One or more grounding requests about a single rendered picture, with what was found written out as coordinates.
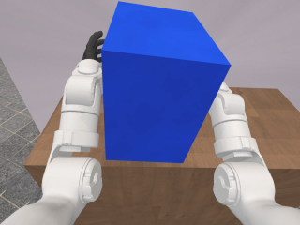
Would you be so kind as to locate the right robot forearm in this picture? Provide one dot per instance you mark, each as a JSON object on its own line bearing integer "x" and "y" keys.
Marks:
{"x": 229, "y": 121}

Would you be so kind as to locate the robot right upper arm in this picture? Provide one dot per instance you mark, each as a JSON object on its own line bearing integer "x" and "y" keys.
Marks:
{"x": 248, "y": 190}

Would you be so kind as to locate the carton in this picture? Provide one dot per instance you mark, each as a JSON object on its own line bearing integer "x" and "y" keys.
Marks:
{"x": 161, "y": 72}

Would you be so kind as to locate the robot left upper arm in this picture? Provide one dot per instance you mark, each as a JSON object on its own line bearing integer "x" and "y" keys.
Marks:
{"x": 69, "y": 184}

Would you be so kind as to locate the left robot forearm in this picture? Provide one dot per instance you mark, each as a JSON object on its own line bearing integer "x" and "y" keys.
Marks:
{"x": 78, "y": 128}

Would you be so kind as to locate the pedestal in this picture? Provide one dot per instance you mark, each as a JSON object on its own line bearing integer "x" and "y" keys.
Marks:
{"x": 166, "y": 193}

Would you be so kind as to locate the robot left hand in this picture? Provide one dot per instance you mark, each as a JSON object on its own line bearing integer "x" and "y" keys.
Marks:
{"x": 91, "y": 51}

